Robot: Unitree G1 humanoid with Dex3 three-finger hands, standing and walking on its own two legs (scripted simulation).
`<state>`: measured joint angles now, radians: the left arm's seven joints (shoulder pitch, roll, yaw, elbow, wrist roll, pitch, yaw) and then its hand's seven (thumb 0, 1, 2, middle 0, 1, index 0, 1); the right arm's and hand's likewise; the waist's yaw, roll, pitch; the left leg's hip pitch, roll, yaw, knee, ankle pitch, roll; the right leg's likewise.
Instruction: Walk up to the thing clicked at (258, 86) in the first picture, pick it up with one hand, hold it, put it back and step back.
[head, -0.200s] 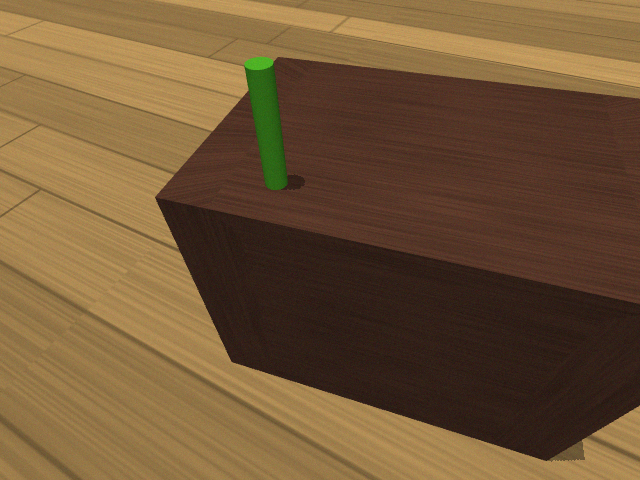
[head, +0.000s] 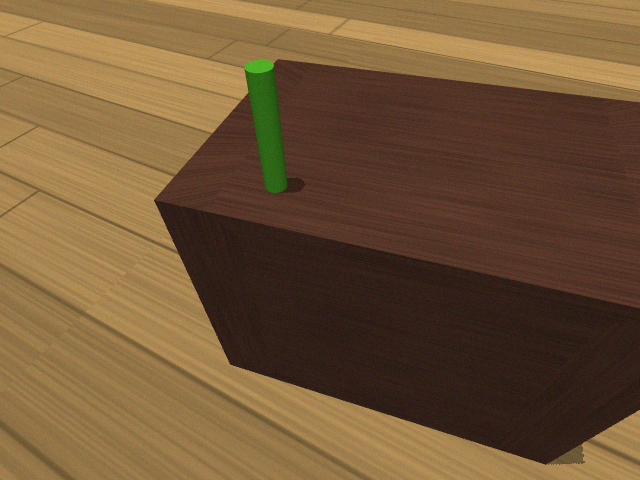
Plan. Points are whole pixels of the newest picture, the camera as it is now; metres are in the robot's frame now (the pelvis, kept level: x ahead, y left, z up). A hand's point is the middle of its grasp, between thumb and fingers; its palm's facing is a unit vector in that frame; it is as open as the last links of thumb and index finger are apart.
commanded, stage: stand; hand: left
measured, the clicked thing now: (268, 133) +0.64 +0.13 +0.09
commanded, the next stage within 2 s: walk up in 0.92 s
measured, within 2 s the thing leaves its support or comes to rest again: neither
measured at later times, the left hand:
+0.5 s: hand out of the picture +0.07 +0.25 -0.16, palm faces -0.03 -0.94 -0.34, open 7.4 cm
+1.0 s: hand out of the picture +0.07 +0.26 -0.15, palm faces -0.02 -0.94 -0.35, open 7.4 cm
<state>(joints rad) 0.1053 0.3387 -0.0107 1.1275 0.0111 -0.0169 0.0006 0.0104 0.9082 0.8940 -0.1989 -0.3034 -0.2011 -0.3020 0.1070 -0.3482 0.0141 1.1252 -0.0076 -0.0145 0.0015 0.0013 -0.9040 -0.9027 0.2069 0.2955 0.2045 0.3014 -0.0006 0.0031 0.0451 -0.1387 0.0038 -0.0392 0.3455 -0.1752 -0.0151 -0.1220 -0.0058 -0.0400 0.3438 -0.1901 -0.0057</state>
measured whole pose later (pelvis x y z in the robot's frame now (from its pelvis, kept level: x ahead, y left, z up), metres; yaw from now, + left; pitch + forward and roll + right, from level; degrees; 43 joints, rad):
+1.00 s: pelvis +0.01 +0.01 +0.00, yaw -1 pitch -2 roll +0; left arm 0.19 0.34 0.03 1.07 0.02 -0.04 -0.01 0.01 0.91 0.89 -0.20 -0.30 -0.20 -0.30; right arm 0.14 -0.38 -0.03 1.06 -0.05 0.01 0.03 0.00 -0.90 -0.90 0.21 0.30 0.21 0.30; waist 0.01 0.02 0.04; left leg -0.22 0.00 -0.02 0.59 -0.40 0.01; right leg -0.13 0.00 -0.01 0.37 -0.23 -0.02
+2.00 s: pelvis +0.16 +0.08 -0.03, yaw -15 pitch -1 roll +0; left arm 0.13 0.37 0.03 0.73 0.03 0.04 0.00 0.01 0.91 0.89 -0.20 -0.30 -0.20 -0.30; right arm 0.18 -0.39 -0.03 0.82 0.01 -0.01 -0.04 0.00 -0.90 -0.90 0.21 0.30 0.21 0.30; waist 0.01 -0.02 0.16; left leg -0.38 0.01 0.01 0.88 -0.49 0.00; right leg -0.38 0.04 0.05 0.69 -0.29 -0.04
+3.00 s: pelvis +0.11 +0.06 -0.01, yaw -17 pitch -3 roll +0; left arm 0.10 0.35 0.00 1.08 0.01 -0.03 0.00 0.01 0.91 0.89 -0.20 -0.30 -0.20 -0.30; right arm 0.14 -0.36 -0.01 1.07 0.00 -0.01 0.02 0.00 -0.90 -0.90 0.21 0.30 0.21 0.30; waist -0.01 0.01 0.05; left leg -0.19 0.02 -0.04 0.45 -0.22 -0.02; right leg -0.15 -0.01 0.03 0.44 -0.24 0.02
